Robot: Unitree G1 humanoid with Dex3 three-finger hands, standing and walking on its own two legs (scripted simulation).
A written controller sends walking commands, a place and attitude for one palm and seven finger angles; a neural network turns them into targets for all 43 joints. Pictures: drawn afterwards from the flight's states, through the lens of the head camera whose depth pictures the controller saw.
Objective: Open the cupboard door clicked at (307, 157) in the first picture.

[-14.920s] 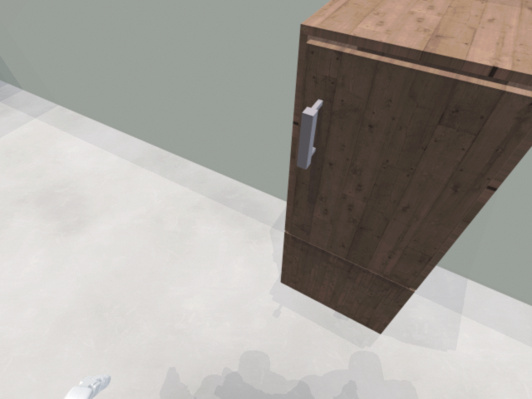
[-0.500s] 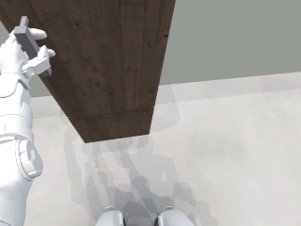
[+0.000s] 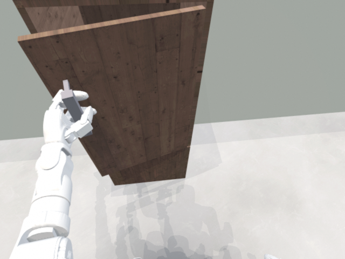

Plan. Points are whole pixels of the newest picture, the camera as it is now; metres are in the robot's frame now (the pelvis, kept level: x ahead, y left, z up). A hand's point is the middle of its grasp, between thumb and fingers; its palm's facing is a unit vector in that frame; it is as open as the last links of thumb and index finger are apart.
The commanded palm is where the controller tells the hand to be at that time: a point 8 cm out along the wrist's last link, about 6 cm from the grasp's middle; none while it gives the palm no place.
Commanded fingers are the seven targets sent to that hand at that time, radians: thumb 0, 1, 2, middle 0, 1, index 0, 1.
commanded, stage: pull the door open along its arc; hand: left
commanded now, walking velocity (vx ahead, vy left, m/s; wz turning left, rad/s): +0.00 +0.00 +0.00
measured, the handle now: (77, 109) +0.45 +0.23 +0.09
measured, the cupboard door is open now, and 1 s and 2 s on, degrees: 15 44 48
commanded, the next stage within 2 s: open thumb and fingers to let go in 0.58 s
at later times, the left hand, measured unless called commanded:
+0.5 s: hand (123, 157) +0.31 +0.10 +0.09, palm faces +0.50 -0.87 +0.00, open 5.8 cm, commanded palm +0.25 +0.13 +0.08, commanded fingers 0.00 0.90 0.90 -0.40 -1.35 -0.40 -1.35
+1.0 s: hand (137, 165) +0.30 +0.07 +0.09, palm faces +0.48 -0.88 -0.02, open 8.3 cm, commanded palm +0.24 +0.11 +0.08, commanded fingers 0.00 -0.29 0.39 -0.31 -1.22 -0.31 -1.22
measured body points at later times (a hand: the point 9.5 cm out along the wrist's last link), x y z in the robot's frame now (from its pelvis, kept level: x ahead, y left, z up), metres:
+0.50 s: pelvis +0.00 -0.03 +0.01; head +0.01 -0.05 +0.46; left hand +0.28 +0.14 +0.09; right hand +0.17 -0.24 -0.10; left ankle +0.01 +0.10 -0.70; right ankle -0.02 -0.12 -0.70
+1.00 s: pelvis -0.01 -0.04 +0.01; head +0.00 -0.06 +0.46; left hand +0.26 +0.11 +0.09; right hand +0.19 -0.24 -0.10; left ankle +0.01 +0.10 -0.70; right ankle -0.02 -0.12 -0.70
